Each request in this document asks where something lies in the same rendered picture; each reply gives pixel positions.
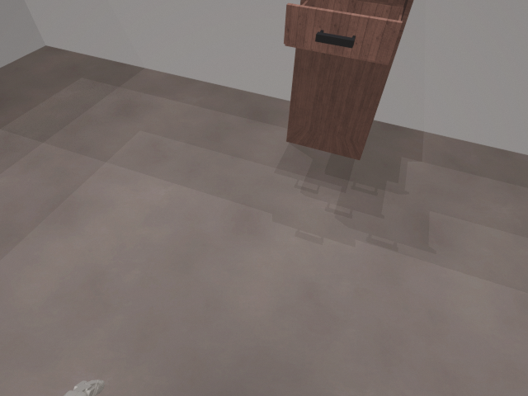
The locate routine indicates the drawer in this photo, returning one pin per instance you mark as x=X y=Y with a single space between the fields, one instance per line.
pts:
x=376 y=27

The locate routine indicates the cabinet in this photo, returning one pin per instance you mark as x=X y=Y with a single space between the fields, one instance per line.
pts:
x=334 y=99

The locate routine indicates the left robot hand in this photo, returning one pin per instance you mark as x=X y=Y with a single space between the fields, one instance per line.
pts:
x=84 y=388

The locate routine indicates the handle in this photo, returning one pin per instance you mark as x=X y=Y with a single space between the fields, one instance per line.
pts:
x=335 y=39

